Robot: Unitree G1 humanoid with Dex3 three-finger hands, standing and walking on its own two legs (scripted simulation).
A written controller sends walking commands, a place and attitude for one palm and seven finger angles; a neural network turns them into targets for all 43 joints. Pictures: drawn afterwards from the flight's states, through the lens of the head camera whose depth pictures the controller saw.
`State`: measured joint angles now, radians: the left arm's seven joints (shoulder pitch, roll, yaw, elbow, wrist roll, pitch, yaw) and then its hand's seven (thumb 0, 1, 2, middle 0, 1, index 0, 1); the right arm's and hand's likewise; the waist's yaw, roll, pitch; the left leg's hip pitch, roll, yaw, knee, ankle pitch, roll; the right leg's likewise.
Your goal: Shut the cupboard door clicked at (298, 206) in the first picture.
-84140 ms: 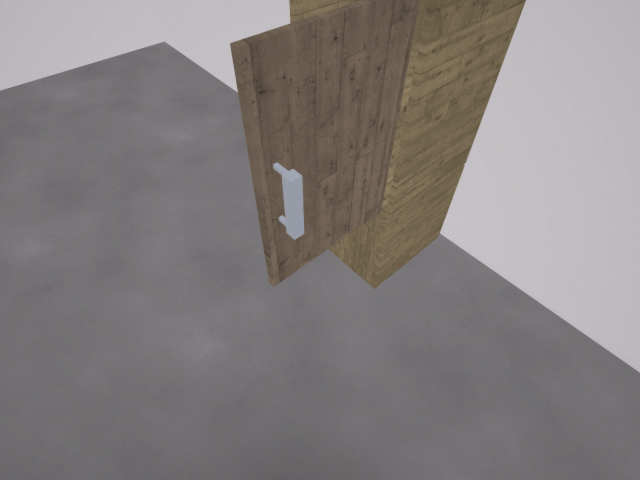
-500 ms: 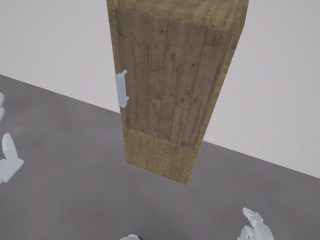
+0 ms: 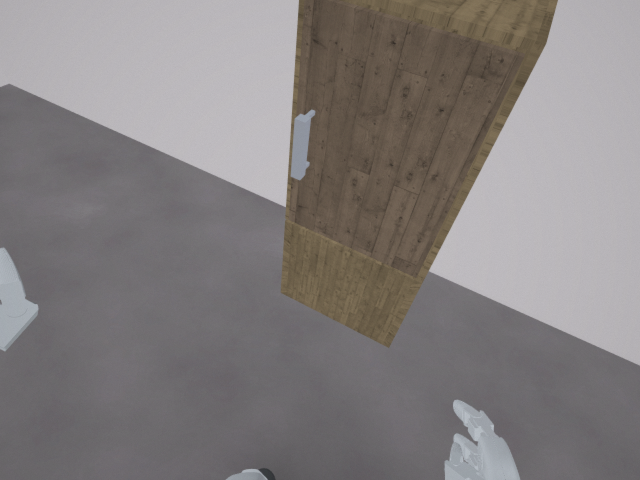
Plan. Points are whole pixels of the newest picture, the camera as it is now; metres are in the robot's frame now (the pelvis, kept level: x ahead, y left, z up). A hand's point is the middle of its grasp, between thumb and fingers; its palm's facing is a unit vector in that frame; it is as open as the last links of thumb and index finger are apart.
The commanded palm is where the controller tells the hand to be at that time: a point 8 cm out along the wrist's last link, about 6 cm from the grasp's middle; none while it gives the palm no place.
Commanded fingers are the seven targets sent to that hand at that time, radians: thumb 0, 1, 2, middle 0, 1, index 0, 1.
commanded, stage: stop stepping back and stand still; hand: left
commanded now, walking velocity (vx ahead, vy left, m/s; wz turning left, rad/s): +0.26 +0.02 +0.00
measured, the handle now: (304, 144) +0.82 +0.08 -0.04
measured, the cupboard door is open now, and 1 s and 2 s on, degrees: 0 0 0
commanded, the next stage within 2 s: let the arm hang, fingers relaxed in 0.62 s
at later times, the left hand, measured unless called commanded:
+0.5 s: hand (32, 356) +0.17 +0.25 +0.17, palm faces +0.29 -0.83 -0.47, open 7.4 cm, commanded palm +0.11 +0.31 +0.19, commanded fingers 0.00 0.90 0.90 -0.20 -0.30 -0.20 -0.30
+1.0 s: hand out of the picture +0.06 +0.21 -0.16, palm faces -0.06 -0.99 -0.14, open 7.1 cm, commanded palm none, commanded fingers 0.00 0.90 0.90 -0.20 -0.30 -0.20 -0.30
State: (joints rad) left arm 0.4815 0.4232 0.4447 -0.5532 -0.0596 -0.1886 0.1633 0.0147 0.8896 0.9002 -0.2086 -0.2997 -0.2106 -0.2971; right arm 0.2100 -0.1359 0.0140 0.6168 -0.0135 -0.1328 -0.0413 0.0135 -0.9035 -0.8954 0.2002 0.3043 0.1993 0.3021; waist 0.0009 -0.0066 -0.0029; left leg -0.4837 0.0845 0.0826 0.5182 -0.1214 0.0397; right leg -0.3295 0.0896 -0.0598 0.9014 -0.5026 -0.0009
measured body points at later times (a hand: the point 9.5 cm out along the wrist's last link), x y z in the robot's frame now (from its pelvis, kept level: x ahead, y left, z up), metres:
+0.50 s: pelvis -0.06 +0.03 +0.00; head -0.06 +0.04 +0.45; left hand +0.15 +0.30 +0.20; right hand +0.03 -0.22 -0.09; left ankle +0.03 +0.13 -0.72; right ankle -0.07 -0.05 -0.73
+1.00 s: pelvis -0.04 +0.06 +0.00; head -0.04 +0.07 +0.45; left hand +0.06 +0.26 -0.15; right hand +0.05 -0.20 -0.12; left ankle +0.02 +0.16 -0.73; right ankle -0.07 -0.05 -0.73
